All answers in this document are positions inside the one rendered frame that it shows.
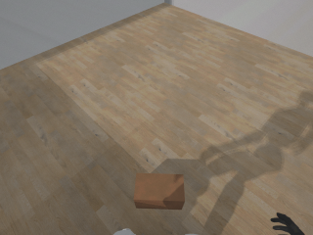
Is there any carton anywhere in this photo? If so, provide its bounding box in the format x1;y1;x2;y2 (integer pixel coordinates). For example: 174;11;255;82
133;172;185;210

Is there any robot right hand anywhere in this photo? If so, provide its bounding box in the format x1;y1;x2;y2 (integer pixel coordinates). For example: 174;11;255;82
270;212;305;235

